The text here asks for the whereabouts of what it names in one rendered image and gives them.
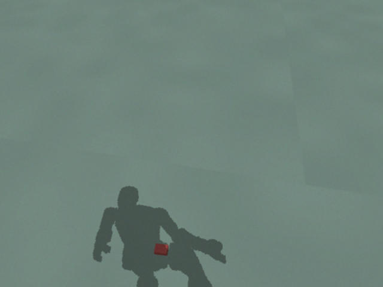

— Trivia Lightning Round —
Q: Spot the small box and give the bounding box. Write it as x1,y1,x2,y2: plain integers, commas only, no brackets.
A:
154,243,169,256

